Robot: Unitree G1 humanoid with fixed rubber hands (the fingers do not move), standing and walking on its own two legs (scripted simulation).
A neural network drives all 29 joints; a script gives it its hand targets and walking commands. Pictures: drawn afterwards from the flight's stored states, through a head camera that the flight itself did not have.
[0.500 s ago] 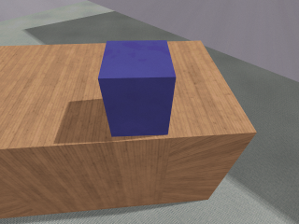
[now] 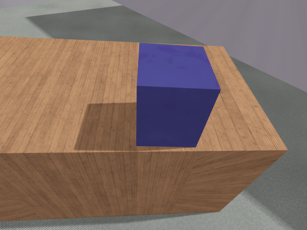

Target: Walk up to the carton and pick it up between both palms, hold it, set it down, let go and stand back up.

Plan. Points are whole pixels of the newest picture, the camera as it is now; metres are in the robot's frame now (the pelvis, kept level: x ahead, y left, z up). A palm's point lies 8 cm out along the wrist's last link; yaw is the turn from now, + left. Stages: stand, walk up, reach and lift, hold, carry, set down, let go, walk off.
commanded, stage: walk up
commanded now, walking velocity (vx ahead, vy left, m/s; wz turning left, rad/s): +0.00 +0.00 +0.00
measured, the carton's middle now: (168, 97) +0.51 -0.02 +0.07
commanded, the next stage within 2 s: none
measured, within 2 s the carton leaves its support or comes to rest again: neither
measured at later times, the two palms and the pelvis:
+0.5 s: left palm out of the picture +0.04 +0.14 -0.14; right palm out of the picture -0.01 -0.29 -0.16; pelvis +0.04 -0.07 -0.01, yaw +0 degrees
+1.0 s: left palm out of the picture +0.05 +0.13 -0.15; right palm out of the picture +0.04 -0.27 -0.15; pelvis +0.07 -0.07 +0.00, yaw -1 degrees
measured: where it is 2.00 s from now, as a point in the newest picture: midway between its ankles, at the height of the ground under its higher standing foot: outside the picture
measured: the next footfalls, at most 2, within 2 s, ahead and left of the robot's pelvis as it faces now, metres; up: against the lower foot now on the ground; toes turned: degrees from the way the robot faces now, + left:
right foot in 0.38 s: +0.06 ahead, -0.12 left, +0.00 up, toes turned +0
left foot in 0.64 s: +0.09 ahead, +0.04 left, +0.00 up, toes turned +4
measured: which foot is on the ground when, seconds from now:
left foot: down 0.00-0.38, up 0.40-0.62, down 0.64-0.98, up 1.00-1.00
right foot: down 0.00-0.14, up 0.16-0.36, down 0.38-1.00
